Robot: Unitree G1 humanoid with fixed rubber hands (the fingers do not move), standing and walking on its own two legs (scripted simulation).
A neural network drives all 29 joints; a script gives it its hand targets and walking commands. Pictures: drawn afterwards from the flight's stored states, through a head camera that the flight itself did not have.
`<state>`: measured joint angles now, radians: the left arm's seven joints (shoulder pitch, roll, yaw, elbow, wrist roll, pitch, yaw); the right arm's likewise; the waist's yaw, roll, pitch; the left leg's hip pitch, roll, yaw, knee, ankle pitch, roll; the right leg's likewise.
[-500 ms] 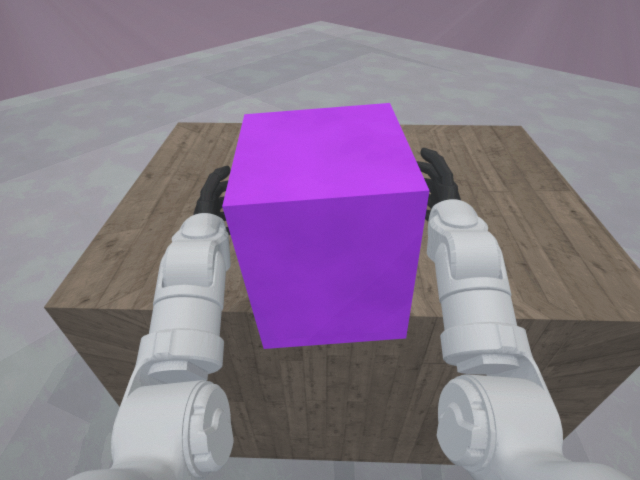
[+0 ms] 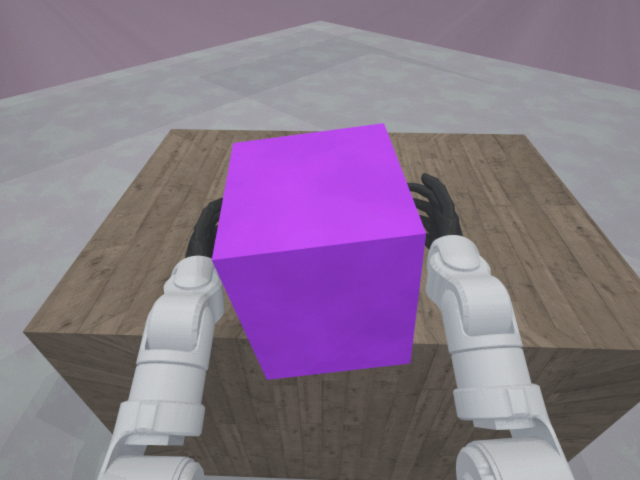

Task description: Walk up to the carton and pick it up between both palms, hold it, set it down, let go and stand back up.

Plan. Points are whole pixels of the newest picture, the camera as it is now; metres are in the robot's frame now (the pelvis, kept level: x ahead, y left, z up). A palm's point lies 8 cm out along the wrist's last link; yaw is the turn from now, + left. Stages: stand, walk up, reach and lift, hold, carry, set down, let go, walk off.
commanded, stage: hold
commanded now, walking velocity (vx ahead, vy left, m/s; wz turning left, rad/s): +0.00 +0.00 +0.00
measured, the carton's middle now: (323, 255) +0.39 +0.00 +0.12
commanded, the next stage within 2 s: set down in 0.14 s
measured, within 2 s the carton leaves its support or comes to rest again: neither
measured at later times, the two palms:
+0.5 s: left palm (208, 234) +0.34 +0.13 +0.21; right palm (480, 224) +0.33 -0.16 +0.23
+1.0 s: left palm (202, 246) +0.39 +0.16 +0.14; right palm (427, 218) +0.40 -0.13 +0.18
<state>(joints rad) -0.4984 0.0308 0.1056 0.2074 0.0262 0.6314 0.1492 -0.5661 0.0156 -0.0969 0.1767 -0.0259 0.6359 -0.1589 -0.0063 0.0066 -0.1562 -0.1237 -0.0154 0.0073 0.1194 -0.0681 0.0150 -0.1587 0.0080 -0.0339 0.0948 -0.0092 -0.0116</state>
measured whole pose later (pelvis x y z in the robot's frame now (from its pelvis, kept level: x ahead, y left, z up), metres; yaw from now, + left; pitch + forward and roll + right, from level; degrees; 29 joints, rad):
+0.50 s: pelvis -0.06 +0.01 -0.01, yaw +0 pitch +4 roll +0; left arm -0.84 -0.05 0.31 0.42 0.21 0.69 0.08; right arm -0.87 0.03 -0.33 0.36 -0.25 0.68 -0.02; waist -0.04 0.03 -0.16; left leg -0.27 -0.04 0.01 0.22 -0.03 0.03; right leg -0.31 -0.01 -0.03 0.21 -0.01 -0.01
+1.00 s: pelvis -0.02 -0.01 +0.00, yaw +1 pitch +10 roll +0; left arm -0.79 0.02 0.37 0.68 0.25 0.39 0.02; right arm -0.87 0.11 -0.37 0.61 -0.29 0.41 -0.08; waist -0.01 0.00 -0.20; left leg -0.22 -0.02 0.00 0.02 0.02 0.01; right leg -0.25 0.01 -0.04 0.00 0.08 -0.02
